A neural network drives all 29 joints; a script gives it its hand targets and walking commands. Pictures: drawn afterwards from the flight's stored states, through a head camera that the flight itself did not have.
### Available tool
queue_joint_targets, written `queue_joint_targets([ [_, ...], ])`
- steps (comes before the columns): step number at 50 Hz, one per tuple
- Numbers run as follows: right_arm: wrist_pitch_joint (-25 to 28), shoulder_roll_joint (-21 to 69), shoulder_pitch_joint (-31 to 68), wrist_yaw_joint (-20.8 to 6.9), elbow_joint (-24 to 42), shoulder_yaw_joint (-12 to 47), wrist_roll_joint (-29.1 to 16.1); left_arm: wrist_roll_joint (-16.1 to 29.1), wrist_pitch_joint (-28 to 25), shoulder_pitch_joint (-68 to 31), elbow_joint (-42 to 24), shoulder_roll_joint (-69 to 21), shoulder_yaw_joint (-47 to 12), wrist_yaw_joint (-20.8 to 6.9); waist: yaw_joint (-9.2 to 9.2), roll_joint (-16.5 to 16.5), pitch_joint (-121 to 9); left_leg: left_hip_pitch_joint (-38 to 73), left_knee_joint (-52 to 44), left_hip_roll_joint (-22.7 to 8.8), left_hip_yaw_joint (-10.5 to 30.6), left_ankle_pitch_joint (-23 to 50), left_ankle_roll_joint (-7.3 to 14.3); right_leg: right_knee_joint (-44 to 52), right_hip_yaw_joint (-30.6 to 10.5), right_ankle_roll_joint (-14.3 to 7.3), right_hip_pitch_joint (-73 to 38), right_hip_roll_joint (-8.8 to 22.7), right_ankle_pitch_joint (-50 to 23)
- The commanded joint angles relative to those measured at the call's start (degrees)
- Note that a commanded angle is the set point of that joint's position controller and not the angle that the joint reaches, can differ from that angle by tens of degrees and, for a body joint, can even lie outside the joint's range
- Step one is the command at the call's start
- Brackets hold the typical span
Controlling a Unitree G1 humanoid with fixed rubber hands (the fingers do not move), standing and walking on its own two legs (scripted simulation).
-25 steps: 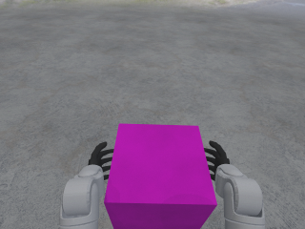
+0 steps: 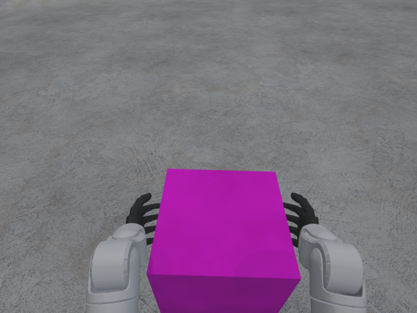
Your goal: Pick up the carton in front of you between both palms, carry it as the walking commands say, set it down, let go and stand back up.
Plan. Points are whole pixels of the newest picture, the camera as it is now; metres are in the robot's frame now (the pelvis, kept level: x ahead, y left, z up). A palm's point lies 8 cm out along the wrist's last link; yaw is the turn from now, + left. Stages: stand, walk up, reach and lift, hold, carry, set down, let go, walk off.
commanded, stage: carry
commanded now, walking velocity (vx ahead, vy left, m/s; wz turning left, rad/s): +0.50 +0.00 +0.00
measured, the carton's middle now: (218, 250) +0.27 +0.00 +0.01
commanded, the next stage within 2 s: none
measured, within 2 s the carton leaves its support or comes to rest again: neither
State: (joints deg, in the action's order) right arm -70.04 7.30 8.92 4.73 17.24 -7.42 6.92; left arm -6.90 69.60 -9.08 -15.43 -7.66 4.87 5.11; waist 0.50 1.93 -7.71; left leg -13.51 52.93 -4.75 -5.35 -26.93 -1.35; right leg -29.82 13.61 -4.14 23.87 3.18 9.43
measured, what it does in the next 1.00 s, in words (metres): walks ahead: left foot, then right foot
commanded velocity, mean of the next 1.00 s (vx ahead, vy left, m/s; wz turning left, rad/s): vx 0.33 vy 0.00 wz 0.00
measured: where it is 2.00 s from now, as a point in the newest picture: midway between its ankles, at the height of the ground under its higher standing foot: (212, 252)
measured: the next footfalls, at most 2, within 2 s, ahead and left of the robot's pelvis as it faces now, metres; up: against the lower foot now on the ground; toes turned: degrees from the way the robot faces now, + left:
left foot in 0.38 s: +0.40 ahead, +0.12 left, +0.00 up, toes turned +10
right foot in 0.84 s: +0.70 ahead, -0.10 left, +0.00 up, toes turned +7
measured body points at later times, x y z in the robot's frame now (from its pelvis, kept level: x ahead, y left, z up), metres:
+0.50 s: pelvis +0.31 +0.04 +0.01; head +0.31 +0.05 +0.46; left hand +0.59 +0.18 +0.06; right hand +0.57 -0.12 +0.07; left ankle +0.36 +0.11 -0.73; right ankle +0.17 -0.08 -0.64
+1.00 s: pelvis +0.59 -0.01 +0.01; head +0.62 -0.02 +0.46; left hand +0.87 +0.14 +0.08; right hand +0.87 -0.16 +0.07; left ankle +0.51 +0.12 -0.69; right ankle +0.66 -0.09 -0.73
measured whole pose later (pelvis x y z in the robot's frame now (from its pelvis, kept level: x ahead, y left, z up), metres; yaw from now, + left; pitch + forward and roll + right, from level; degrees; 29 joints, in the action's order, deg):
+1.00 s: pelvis +0.59 -0.01 +0.01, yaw +0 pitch +3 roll +1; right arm -69.6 7.8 10.7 4.8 19.8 -7.4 7.0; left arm -6.5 69.4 -10.2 -19.0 -7.8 5.9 5.3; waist 0.2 1.6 0.0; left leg -18.0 44.7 -2.6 -4.8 -29.0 -1.7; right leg -21.3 13.0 -4.1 19.7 2.5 5.2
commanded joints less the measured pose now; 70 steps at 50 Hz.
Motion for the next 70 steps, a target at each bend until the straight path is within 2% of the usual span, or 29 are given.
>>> queue_joint_targets([
  [1, 0.26, 52.94, 28.74, -14.98, 4.53, 43.27, -24.49, 24.19, -0.81, -26.66, -6.39, -53.2, -39.14, -15.16, 0.67, -8.16, -14.21, -28.01, 16.48, -1.74, 4.73, 2.71, 2.46, 14.93, -30.8, -6.89, -33.65, 19.54, -6.38],
  [2, 0.9, 54.04, 29.06, -14.94, 5.06, 43.63, -24.64, 24.8, -1.32, -28.52, -7.84, -54.48, -39.77, -15.28, 0.45, -5.53, -13.61, -26.37, 12.96, -2.99, 5.15, 6.11, 2.47, 16.17, -26.85, -5.25, -30.38, 18.47, -6.57],
  [5, 2.14, 56.4, 28.12, -14.3, 6.18, 43.89, -24.62, 26.37, -2.06, -30.16, -10.93, -55.16, -40.89, -15.4, 0.36, -7.74, -13.44, -22.18, 3.32, -2.35, 2.41, 10.96, 1.57, 19.61, -18.05, -3.98, -26.54, 15.85, -2.75],
  [9, 2.15, 54.18, 25.37, -13.05, 8.23, 43.58, -23.41, 26.49, -1.64, -27.66, -13.08, -52.37, -40.94, -15.33, 0.42, -8.79, -10.51, -21.84, -11.7, -1.19, -1.13, 16.76, 0.25, 20.19, -11.45, -4.03, -27.6, 13.16, -7.45],
  [14, 0.19, 50.33, 22.56, -13.21, 7.11, 42.64, -22.74, 24.13, 0.12, -23.22, -10.71, -48.44, -39.43, -14.92, 0.77, -10.77, -6.85, -17.17, -23.16, 1.37, -5.56, 23.71, 1.34, 17.44, -6.71, -1.81, -28.89, 11.52, -16.77],
  [16, -0.41, 49.57, 22.84, -13.73, 6.09, 42.29, -22.95, 23.43, 0.64, -23.2, -9.52, -47.75, -39.03, -14.86, 0.67, -11.1, -5.76, -13.1, -25.97, 1.97, -7.21, 23.18, 2.16, 13.98, -5.44, -0.68, -28.76, 11.38, -19.36],
  [18, -0.69, 49.19, 22.16, -14.17, 4.25, 41.51, -22.96, 23.26, 1.04, -24.09, -8.67, -47.39, -39.12, -14.88, -0.71, -7.54, -9.24, 2.73, -28.76, 5.34, -11.41, 20.02, 2.8, 0.55, -0.31, 1.69, -22.66, 8.2, -23.7],
  [19, -0.74, 49.05, 21.74, -14.36, 3.21, 40.99, -22.89, 23.13, 1.18, -24.73, -8.14, -46.82, -39.07, -14.88, -1.95, -3.93, -12.25, 14.19, -28.94, 0.03, -3.96, 16.83, 3.42, -9.95, -0.09, 3.66, -14.03, 6.72, -16.01],
  [20, -0.34, 48.51, 21.91, -14.58, 1.39, 40.01, -22.03, 23.53, 1.68, -26.55, -9.12, -47.57, -39.91, -14.87, -2.62, 10.73, -16.51, 25.49, -35.13, -15.08, 22.18, 10.34, 10.99, -28.0, -0.8, 6.91, 1.03, 0.47, -2.31],
  [21, 0.02, 50.37, 21.2, -14.7, 0.31, 40.36, -22.39, 23.63, 1.6, -27.07, -8.47, -47.95, -40.27, -15.08, -2.36, 16.52, -15.18, 29.35, -40.71, -19.83, 34.71, 17.24, 14.89, -36.86, -6.14, 6.28, 13.89, -3.41, 18.26],
  [22, 0.38, 51.89, 23.05, -14.88, 1.83, 40.71, -23.22, 23.66, 1.03, -27.82, -7.41, -50.07, -40.6, -15.21, -1.87, 11.51, -14.31, 28.41, -38.75, -19.43, 29.24, 23.33, 14.6, -42.62, -11.24, 4.57, 17.0, 0.34, 18.99],
  [24, 1.46, 55.75, 25.63, -15.22, 3.0, 41.85, -24.4, 24.19, -0.48, -28.63, -7.13, -53.68, -41.02, -15.41, -1.56, 1.67, -13.92, 21.33, -37.73, -16.65, 19.4, 29.06, 11.03, -39.69, -13.22, 2.99, 15.32, 4.34, 13.08],
  [25, 1.97, 56.78, 26.95, -15.34, 4.08, 42.48, -24.98, 24.41, -1.2, -28.86, -7.44, -55.18, -41.24, -15.32, -1.19, 1.11, -13.62, 18.03, -39.26, -15.41, 15.46, 27.09, 9.21, -35.5, -13.33, 3.05, 13.07, 5.21, 9.87],
  [29, 3.06, 57.05, 26.11, -15.89, 6.6, 43.45, -26.31, 23.61, -3.07, -26.81, -9.21, -56.65, -41.87, -14.14, -1.32, 5.16, -12.69, 16.79, -43.0, -12.76, 6.92, 24.34, 8.79, -24.45, -9.36, 4.58, 11.71, 3.9, 3.77],
  [34, 2.69, 52.82, 23.61, -15.63, 9.24, 43.06, -25.86, 23.21, -2.7, -25.1, -12.61, -53.5, -42.07, -13.09, -1.52, 5.89, -8.61, 19.76, -42.32, -9.98, 0.79, 33.15, 8.67, -7.78, -5.17, 5.16, 12.05, 2.21, -2.82],
  [40, 0.33, 48.17, 20.77, -14.46, 8.03, 41.1, -23.02, 23.62, 0.32, -23.15, -11.64, -48.56, -40.76, -13.86, -0.74, 6.15, -7.88, 18.39, -26.63, -5.89, -8.6, 56.96, 3.12, 7.93, 2.15, 3.76, -6.26, -4.12, -15.78],
  [41, -0.03, 47.5, 20.84, -14.43, 7.62, 40.88, -22.81, 23.58, 0.64, -23.32, -11.28, -48.08, -40.45, -14.12, -0.28, 4.16, -9.49, 14.13, -20.75, -4.31, -9.81, 53.41, 0.96, 11.27, 1.85, 3.89, -15.08, -3.46, -20.93],
  [42, -0.26, 46.86, 21.69, -14.42, 7.07, 40.77, -22.63, 23.57, 1.08, -23.95, -10.93, -47.28, -39.93, -14.36, 0.21, -0.03, -12.62, 6.62, -12.24, -2.79, -9.12, 37.94, -1.03, 9.01, -5.94, 3.57, -25.6, 4.43, -36.0],
  [43, -0.9, 47.15, 24.0, -14.36, 7.78, 41.55, -23.29, 22.95, 1.16, -23.96, -9.16, -46.95, -38.91, -14.54, 0.84, -10.86, -18.27, -6.58, -0.06, 1.26, -5.85, 13.13, -2.37, 2.1, -20.23, -3.96, -41.09, 17.39, -60.86],
  [44, -1.36, 47.62, 23.09, -14.43, 6.83, 41.88, -23.47, 22.86, 0.89, -21.41, -6.93, -47.71, -38.22, -14.65, 1.0, -15.6, -21.74, -14.0, 8.83, 4.89, -1.19, -5.83, -2.54, 5.22, -28.12, -9.92, -45.17, 21.56, -62.65],
  [45, -1.02, 48.79, 23.02, -14.58, 5.94, 42.29, -23.35, 23.23, 0.43, -21.63, -7.41, -49.38, -38.39, -14.77, 0.62, -13.14, -21.15, -14.45, 10.56, 3.15, 2.8, -6.91, -1.48, 8.05, -24.88, -9.82, -41.15, 21.02, -55.21],
  [47, 0.15, 52.71, 27.01, -14.85, 7.03, 43.31, -24.3, 23.58, -0.7, -24.55, -8.23, -53.37, -38.74, -15.06, 0.19, -8.85, -18.24, -12.28, -1.75, -0.51, 4.51, -4.13, 0.22, 10.53, -17.89, -5.18, -33.49, 17.1, -44.18],
  [49, 1.14, 55.46, 28.46, -14.58, 7.78, 44.33, -25.04, 24.36, -1.39, -27.29, -10.06, -55.26, -38.88, -15.29, -0.07, -9.23, -17.65, -5.98, -13.01, 1.28, 1.82, -2.35, -0.1, 12.29, -13.29, -3.07, -28.12, 14.21, -36.67],
  [52, 1.95, 55.7, 27.01, -13.78, 9.57, 44.65, -24.61, 24.63, -1.86, -26.3, -11.98, -54.88, -39.3, -15.35, 0.09, -10.42, -19.7, -1.94, -20.65, 1.94, -0.25, 5.21, -0.39, 11.73, -10.12, -3.7, -27.25, 13.44, -31.51],
  [55, 1.49, 54.0, 26.06, -13.5, 10.85, 44.37, -24.05, 24.3, -1.57, -25.36, -12.51, -52.91, -39.47, -15.2, -0.33, -9.18, -18.77, 5.03, -31.9, 0.23, -2.4, 22.52, -0.7, 8.74, -6.29, -1.23, -21.98, 10.6, -22.39],
  [57, 0.38, 52.16, 24.94, -13.88, 9.61, 43.7, -23.75, 23.22, -0.95, -23.98, -10.52, -51.21, -38.84, -15.11, -0.28, -5.97, -17.75, 10.04, -32.83, -5.51, 0.97, 29.43, -0.46, 6.64, -6.2, 1.99, -16.01, 9.09, -9.68],
  [58, 0.22, 51.68, 25.08, -14.19, 7.49, 43.11, -23.13, 23.31, -0.31, -24.93, -10.51, -50.84, -39.23, -15.19, 0.1, -1.2, -15.6, 6.58, -29.54, -7.6, 2.67, 33.31, 0.43, 7.15, -6.24, 3.67, -16.63, 6.41, -7.33],
  [63, -0.42, 51.77, 23.14, -15.28, 0.18, 40.63, -22.36, 23.17, 1.02, -26.45, -5.59, -50.4, -39.48, -15.47, -0.29, 1.49, -12.06, 5.4, -26.21, -6.38, 1.39, 46.96, 0.82, 1.59, -7.02, 4.9, -16.41, 7.06, -21.1],
  [70, 0.19, 53.53, 27.17, -14.99, 0.93, 40.88, -23.4, 24.35, 0.47, -29.91, -5.61, -52.53, -39.83, -15.37, -0.42, -0.19, -14.42, 7.09, -23.14, -5.7, 0.79, 52.85, 1.51, -0.91, -6.82, 5.56, -16.42, 6.25, -22.85],
])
